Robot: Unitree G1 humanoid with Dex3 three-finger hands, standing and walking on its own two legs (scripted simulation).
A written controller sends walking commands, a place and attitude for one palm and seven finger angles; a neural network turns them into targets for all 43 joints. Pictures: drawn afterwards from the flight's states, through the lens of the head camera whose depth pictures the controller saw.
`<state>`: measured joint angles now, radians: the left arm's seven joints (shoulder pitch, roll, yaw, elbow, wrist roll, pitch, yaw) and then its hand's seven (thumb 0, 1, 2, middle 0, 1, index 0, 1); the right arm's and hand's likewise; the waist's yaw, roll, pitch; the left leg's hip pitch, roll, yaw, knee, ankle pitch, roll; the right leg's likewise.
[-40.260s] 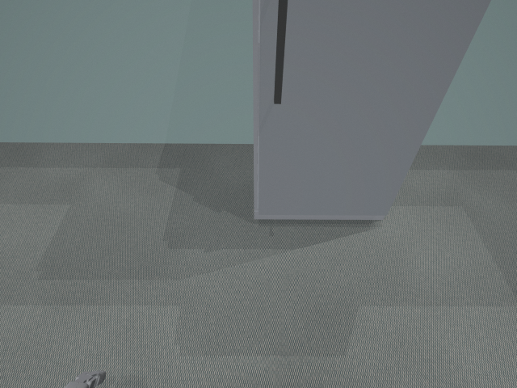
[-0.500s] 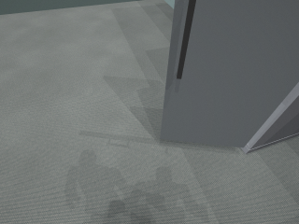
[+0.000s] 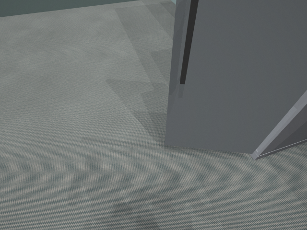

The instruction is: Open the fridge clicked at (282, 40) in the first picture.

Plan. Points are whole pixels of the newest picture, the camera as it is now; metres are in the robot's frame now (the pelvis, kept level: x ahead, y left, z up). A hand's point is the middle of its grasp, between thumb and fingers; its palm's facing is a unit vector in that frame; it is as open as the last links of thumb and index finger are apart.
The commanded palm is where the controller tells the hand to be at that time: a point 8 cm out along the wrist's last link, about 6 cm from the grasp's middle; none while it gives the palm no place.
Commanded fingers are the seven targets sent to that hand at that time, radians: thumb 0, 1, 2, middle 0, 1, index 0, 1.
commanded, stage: stand and wait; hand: left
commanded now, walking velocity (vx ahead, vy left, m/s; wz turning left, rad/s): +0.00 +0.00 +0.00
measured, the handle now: (188, 38) +0.73 -0.09 +0.13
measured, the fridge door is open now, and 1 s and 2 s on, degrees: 65 65 65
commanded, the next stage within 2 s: none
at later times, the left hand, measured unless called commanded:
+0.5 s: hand out of the picture +0.09 +0.22 -0.16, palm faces -0.03 -0.94 -0.33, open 7.4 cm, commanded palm none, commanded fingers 0.00 0.90 0.90 -0.20 -0.30 -0.20 -0.30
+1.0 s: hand out of the picture +0.08 +0.21 -0.16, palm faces -0.03 -0.95 -0.32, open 7.4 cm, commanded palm none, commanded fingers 0.00 0.90 0.90 -0.20 -0.30 -0.20 -0.30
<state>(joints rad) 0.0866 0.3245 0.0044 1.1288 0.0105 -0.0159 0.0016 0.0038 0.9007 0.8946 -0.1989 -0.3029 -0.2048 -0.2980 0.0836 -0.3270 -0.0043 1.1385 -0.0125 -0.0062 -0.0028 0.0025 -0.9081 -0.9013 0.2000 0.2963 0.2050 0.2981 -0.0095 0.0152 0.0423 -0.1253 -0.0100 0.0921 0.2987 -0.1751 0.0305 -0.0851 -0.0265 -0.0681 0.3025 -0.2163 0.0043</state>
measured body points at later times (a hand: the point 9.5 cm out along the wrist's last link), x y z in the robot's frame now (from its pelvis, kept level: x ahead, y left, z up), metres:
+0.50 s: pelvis +0.01 -0.02 +0.00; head +0.03 -0.02 +0.45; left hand +0.09 +0.27 -0.14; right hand +0.08 -0.31 -0.14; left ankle -0.01 +0.09 -0.75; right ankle -0.04 -0.12 -0.75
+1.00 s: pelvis +0.00 -0.02 +0.00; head +0.02 -0.02 +0.45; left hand +0.08 +0.26 -0.14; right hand +0.06 -0.31 -0.14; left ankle -0.01 +0.09 -0.75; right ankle -0.04 -0.12 -0.75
